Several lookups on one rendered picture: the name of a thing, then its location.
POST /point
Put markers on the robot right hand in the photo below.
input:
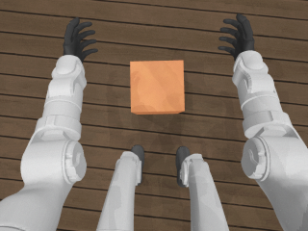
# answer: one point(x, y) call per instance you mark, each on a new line
point(243, 40)

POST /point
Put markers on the robot right forearm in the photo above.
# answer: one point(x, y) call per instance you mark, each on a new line
point(263, 115)

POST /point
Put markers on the right robot upper arm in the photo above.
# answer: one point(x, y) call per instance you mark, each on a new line
point(280, 167)

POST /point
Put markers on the left robot thigh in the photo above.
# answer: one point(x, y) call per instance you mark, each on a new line
point(118, 209)

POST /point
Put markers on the left robot foot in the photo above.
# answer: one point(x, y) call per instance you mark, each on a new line
point(139, 151)

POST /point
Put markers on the left robot upper arm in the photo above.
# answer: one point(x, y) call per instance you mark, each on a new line
point(49, 170)

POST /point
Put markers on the robot left forearm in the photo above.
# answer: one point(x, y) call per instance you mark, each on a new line
point(63, 104)

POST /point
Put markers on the robot left hand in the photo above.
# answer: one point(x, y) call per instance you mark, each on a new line
point(72, 39)

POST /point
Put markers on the carton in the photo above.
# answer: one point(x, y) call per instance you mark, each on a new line
point(157, 87)

